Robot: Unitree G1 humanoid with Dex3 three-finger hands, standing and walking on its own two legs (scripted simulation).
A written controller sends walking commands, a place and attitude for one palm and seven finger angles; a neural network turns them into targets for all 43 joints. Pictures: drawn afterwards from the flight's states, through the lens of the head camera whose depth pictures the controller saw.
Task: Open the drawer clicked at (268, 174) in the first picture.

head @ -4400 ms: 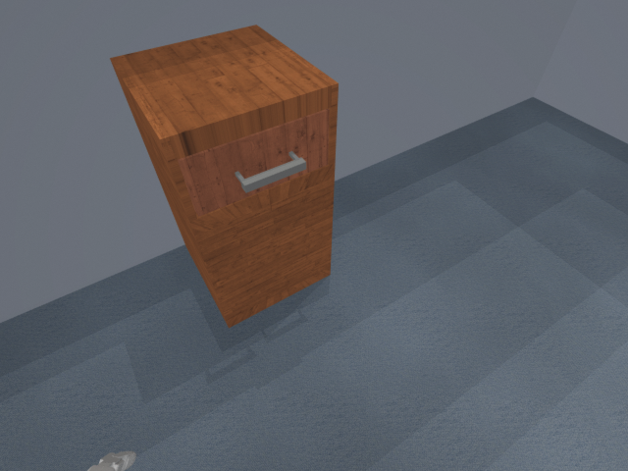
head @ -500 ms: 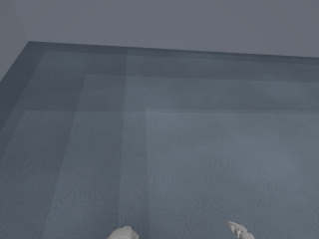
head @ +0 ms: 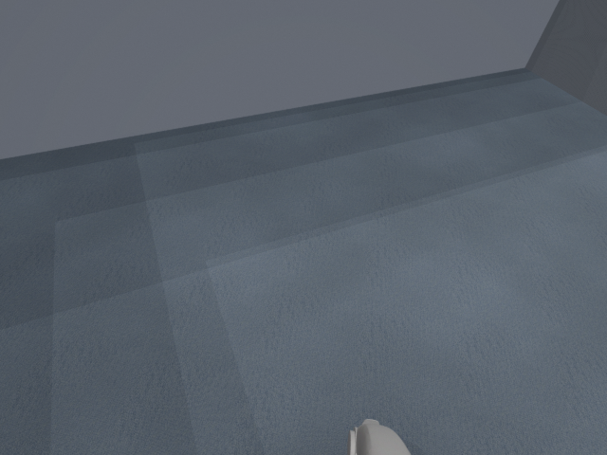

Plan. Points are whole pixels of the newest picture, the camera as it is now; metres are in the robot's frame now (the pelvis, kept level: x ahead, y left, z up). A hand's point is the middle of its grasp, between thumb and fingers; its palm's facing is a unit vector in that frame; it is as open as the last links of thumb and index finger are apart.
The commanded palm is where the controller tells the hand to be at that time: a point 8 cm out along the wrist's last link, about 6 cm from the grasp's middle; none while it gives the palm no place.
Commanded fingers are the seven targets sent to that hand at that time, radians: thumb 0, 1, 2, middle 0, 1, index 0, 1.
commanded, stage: walk to a spot facing it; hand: left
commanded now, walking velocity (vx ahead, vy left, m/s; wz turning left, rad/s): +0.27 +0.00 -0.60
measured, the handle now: out of the picture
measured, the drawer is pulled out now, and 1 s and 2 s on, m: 0.00 0.00 0.00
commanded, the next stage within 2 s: turn to face it in 0.12 s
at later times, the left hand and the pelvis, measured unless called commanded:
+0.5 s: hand (227, 361) +0.30 +0.13 -0.16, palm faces -0.06 -0.96 -0.26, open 7.3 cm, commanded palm none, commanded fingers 0.00 0.90 0.90 -0.20 -0.30 -0.20 -0.30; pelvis +0.20 -0.05 +0.00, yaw -4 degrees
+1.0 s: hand (197, 363) +0.30 +0.18 -0.17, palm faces +0.23 -0.94 -0.25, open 7.4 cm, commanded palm none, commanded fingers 0.00 0.90 0.90 -0.20 -0.30 -0.20 -0.30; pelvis +0.25 -0.04 +0.00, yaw +11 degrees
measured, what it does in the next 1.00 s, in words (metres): walks ahead: right foot, then left foot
